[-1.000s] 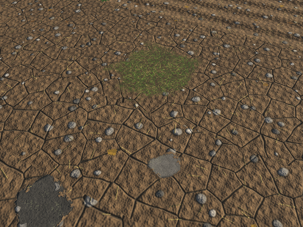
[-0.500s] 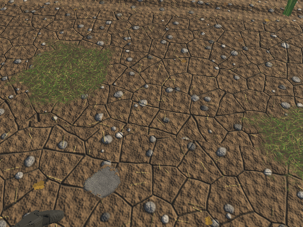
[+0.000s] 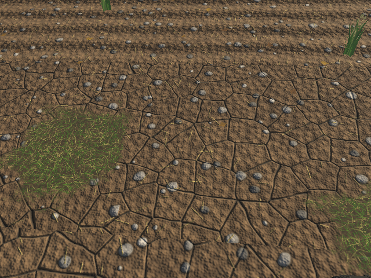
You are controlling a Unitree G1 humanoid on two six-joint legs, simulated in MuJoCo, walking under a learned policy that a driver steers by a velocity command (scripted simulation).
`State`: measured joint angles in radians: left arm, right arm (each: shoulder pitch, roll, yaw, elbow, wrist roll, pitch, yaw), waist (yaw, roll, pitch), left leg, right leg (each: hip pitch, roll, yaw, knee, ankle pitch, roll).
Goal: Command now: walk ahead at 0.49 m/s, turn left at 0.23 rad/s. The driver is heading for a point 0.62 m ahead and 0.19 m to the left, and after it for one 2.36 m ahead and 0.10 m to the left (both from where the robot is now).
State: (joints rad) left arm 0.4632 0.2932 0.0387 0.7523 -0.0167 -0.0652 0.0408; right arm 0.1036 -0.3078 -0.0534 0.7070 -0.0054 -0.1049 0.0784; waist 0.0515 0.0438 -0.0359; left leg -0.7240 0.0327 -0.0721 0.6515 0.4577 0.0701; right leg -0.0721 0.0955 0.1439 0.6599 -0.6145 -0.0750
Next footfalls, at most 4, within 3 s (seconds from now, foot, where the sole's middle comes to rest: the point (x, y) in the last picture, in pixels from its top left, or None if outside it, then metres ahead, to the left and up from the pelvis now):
0.16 left None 0.28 0.16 -0.92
0.56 right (195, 275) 0.59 0.07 -0.92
0.98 left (129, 263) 0.63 0.34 -0.92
1.62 right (196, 201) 1.04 0.09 -1.10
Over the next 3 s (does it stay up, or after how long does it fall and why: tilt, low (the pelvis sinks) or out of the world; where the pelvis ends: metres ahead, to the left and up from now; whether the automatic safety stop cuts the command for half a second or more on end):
stays up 1.39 0.25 -0.32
